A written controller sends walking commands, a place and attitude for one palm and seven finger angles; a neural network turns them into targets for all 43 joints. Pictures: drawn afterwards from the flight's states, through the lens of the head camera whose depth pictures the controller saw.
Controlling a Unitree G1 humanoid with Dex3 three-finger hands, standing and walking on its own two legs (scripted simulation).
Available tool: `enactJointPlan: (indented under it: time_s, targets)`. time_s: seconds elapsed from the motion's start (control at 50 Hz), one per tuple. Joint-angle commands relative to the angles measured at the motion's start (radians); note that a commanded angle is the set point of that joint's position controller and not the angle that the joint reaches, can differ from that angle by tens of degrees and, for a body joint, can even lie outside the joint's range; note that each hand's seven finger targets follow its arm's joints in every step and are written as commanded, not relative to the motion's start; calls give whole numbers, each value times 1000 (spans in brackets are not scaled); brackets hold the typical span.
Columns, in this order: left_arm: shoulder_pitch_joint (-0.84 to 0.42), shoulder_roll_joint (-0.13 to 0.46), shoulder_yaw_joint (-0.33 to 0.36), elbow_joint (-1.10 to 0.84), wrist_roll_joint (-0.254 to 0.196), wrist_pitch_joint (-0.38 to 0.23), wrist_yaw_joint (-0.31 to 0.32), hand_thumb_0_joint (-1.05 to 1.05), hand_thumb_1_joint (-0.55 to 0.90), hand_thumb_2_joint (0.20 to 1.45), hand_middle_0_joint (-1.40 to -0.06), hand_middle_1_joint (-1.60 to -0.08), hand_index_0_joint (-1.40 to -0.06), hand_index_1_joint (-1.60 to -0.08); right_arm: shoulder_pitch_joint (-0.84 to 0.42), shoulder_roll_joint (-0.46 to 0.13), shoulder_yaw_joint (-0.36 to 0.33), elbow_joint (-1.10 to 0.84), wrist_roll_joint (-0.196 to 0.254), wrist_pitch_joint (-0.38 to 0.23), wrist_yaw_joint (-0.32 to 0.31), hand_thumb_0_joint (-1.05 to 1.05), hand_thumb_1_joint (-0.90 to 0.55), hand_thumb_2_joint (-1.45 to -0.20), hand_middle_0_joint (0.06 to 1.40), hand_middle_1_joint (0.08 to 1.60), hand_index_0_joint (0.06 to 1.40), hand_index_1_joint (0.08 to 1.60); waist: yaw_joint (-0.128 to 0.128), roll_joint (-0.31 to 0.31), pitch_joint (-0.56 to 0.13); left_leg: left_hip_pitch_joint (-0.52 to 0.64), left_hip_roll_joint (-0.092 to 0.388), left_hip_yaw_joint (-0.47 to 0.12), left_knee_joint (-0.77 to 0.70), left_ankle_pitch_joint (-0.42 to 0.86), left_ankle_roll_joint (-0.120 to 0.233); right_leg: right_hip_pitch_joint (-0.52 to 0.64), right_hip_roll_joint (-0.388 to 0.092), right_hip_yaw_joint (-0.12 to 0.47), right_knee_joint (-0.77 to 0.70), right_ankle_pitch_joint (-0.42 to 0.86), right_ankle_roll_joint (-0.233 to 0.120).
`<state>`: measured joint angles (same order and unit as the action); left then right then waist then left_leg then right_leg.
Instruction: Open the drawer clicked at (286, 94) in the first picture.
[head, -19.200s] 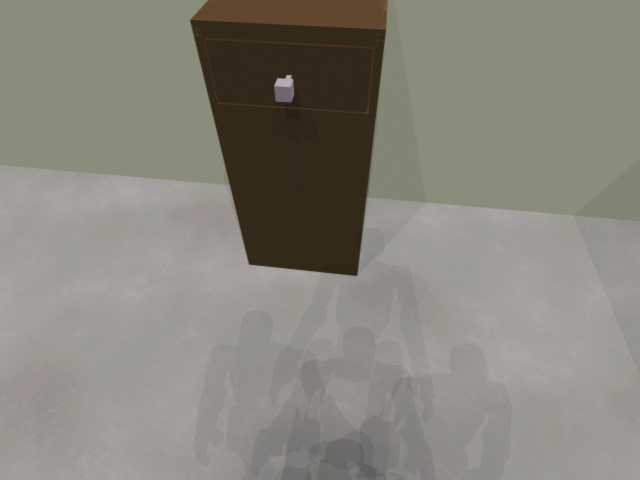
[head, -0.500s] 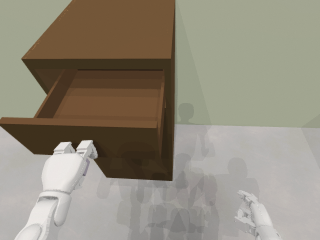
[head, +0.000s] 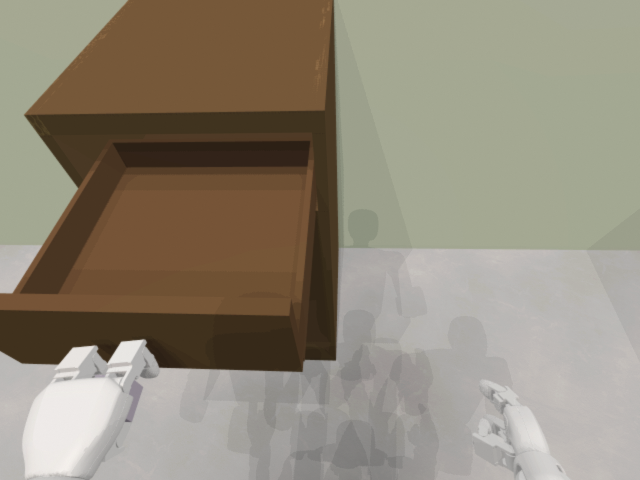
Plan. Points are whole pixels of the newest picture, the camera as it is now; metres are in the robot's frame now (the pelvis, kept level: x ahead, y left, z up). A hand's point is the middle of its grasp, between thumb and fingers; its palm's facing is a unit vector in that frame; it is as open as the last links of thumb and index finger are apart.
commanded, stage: pull the drawer open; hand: left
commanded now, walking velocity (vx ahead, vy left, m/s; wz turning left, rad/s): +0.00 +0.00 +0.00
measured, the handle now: (120, 379) +0.20 +0.26 +0.05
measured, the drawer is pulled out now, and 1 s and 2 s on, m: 0.29 0.30 0.30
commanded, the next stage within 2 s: open the thumb to release the handle in 0.34 s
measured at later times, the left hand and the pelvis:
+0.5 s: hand (109, 431) +0.15 +0.26 +0.03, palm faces +0.01 -0.04 -1.00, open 7.1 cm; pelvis -0.02 -0.01 +0.00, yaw +2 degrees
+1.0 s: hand (111, 419) +0.16 +0.26 +0.03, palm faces +0.01 -0.03 -1.00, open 12.5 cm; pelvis -0.03 -0.02 +0.00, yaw +2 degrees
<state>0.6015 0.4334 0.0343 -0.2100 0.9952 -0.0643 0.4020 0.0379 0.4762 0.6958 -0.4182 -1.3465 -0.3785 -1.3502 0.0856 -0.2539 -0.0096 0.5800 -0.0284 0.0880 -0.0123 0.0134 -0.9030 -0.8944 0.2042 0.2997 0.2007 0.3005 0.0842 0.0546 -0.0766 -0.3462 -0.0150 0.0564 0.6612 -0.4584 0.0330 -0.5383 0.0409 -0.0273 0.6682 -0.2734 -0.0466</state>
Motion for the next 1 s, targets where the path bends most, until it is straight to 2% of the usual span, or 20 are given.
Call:
enactJointPlan:
  time_s: [0.0, 0.06, 0.12, 0.14, 0.18, 0.24, 0.28, 0.4, 0.42, 0.46, 0.5, 0.6, 0.64, 0.68, 0.74, 0.78, 0.82, 0.9, 0.94, 0.98]
  targets:
    - [-9, 185, 223, -199, 3, 34, 83, 0, 900, 900, -400, -1350, -400, -1350, -126, -100, -35, -157, -10, -50, -14, 0, -900, -900, 200, 300, 200, 300, 30, 27, -179, -67, -8, -73, -54, 414, -35, 243, -30, 77, -32, 257, -1]
    - [-6, 171, 211, -190, 0, 30, 87, 0, 900, 900, -400, -1350, -400, -1350, -117, -99, -40, -159, -10, -55, -15, 0, -900, -900, 200, 300, 200, 300, 27, 11, -198, -66, -11, -73, -42, 395, -33, 240, -32, 74, -29, 247, 1]
    - [-52, 167, 203, -165, -4, 32, 78, 0, 900, 900, -400, -1350, -400, -1350, -124, -94, -39, -156, -8, -54, -22, 0, -900, -900, 200, 300, 200, 300, 21, -31, -169, -88, -13, -79, -52, 324, -28, 230, -32, 68, -36, 184, 2]
    - [-78, 160, 184, -158, 0, 32, 72, 0, 900, 900, -400, -1350, -400, -1350, -129, -92, -36, -153, -9, -57, -25, 0, -900, -900, 200, 300, 200, 300, 16, -21, -144, -92, -18, -77, -53, 299, -24, 219, -30, 74, -42, 168, 1]
    - [-120, 182, 194, -164, 0, 38, 65, 0, 900, 900, -400, -1350, -400, -1350, -132, -98, -35, -158, -8, -57, -30, 0, -900, -900, 200, 300, 200, 300, 17, -6, -162, -87, -18, -78, -56, 290, -24, 229, -33, 77, -45, 151, 0]
    - [-162, 176, 177, -138, -4, 39, 49, 0, 900, 900, -400, -1350, -400, -1350, -132, -89, -30, -148, -9, -66, -39, 0, -900, -900, 200, 300, 200, 300, 15, -25, -142, -98, -24, -78, -65, 243, -18, 238, -37, 77, -58, 119, 4]
    - [-168, 216, 216, -126, -9, 40, 43, 0, 900, 900, -400, -1350, -400, -1350, -131, -94, -29, -150, -6, -65, -45, 0, -900, -900, 200, 300, 200, 300, 22, -33, -157, -99, -23, -78, -71, 244, -17, 268, -40, 91, -68, 127, 4]
    - [-218, 222, 212, -91, -13, 21, 24, 0, 900, 900, -400, -1350, -400, -1350, -138, -84, -22, -134, -6, -70, -56, 0, -900, -900, 200, 300, 200, 300, 20, -21, -128, -109, -30, -73, -81, 214, -11, 280, -47, 107, -93, 95, 7]
    - [-345, 227, 195, -80, -8, 11, 24, 0, 900, 900, -400, -1350, -400, -1350, -140, -86, -20, -117, -5, -70, -59, 0, -900, -900, 200, 300, 200, 300, -8, -25, -118, -110, -32, -79, -76, 207, -10, 256, -46, 99, -91, 89, 7]
    - [-301, 241, 220, -35, -3, 1, 23, 0, 760, 840, -390, -1335, -390, -1335, -135, -80, -24, -116, -7, -77, -64, 0, -900, -900, 200, 300, 200, 300, 13, -13, -130, -115, -32, -76, -79, 203, -11, 278, -48, 105, -97, 77, 7]
    - [-339, 247, 219, -18, 2, -5, 22, 0, 620, 780, -380, -1320, -380, -1320, -134, -81, -23, -113, -7, -76, -66, 0, -900, -900, 200, 300, 200, 300, 9, -43, -144, -115, -34, -74, -76, 196, -8, 275, -50, 109, -102, 65, 12]
    - [-395, 225, 184, -2, 4, -11, 19, 0, 270, 630, -355, -1283, -355, -1283, -135, -78, -26, -107, -4, -82, -66, 0, -900, -900, 200, 300, 200, 300, 2, -36, -148, -115, -36, -72, -79, 180, -10, 267, -53, 95, -108, 33, 13]
    - [-374, 220, 179, 13, -1, -9, 13, 0, 130, 570, -345, -1268, -345, -1268, -138, -77, -26, -110, -2, -84, -68, 0, -900, -900, 200, 300, 200, 300, 13, -42, -147, -123, -38, -71, -84, 178, -9, 281, -54, 96, -112, 33, 13]
    - [-406, 248, 203, 37, -6, -4, 7, 0, -10, 510, -335, -1253, -335, -1253, -135, -81, -27, -105, 1, -82, -72, 0, -900, -900, 200, 300, 200, 300, 7, -69, -151, -132, -36, -69, -84, 169, -9, 293, -57, 110, -125, 18, 18]
    - [-407, 224, 169, 37, -8, -3, -6, 0, -220, 420, -320, -1230, -320, -1230, -146, -77, -22, -108, 2, -84, -73, 0, -900, -900, 200, 300, 200, 300, 12, -34, -136, -136, -39, -65, -90, 158, -8, 296, -63, 118, -134, -2, 17]
    - [-413, 255, 198, 54, -8, 2, -13, 0, -360, 360, -310, -1215, -310, -1215, -143, -82, -22, -105, 4, -81, -74, 0, -900, -900, 200, 300, 200, 300, 13, -37, -146, -134, -38, -65, -93, 170, -9, 308, -60, 118, -135, 9, 16]
    - [-393, 244, 191, 50, -11, 1, -19, 0, -500, 300, -300, -1200, -300, -1200, -142, -80, -22, -109, 5, -81, -73, 0, -900, -900, 200, 300, 200, 300, 18, -33, -136, -138, -38, -67, -98, 170, -9, 310, -62, 119, -137, 11, 15]
    - [-386, 270, 217, 53, -12, -10, -21, 0, -500, 300, -300, -1200, -300, -1200, -137, -83, -22, -108, 3, -82, -74, 0, -900, -900, 200, 300, 200, 300, 20, -59, -146, -144, -37, -66, -92, 182, -7, 326, -66, 134, -136, 30, 19]
    - [-332, 253, 216, 39, -18, -17, -21, 0, -500, 300, -300, -1200, -300, -1200, -136, -81, -26, -110, 4, -84, -70, 0, -900, -900, 200, 300, 200, 300, 27, -43, -138, -144, -38, -67, -97, 181, -10, 322, -64, 128, -134, 30, 14]
    - [-352, 248, 213, 25, -19, -21, -19, 0, -500, 300, -300, -1200, -300, -1200, -136, -84, -26, -114, 4, -83, -68, 0, -900, -900, 200, 300, 200, 300, 17, -40, -145, -137, -36, -66, -96, 177, -10, 311, -63, 118, -135, 19, 16]
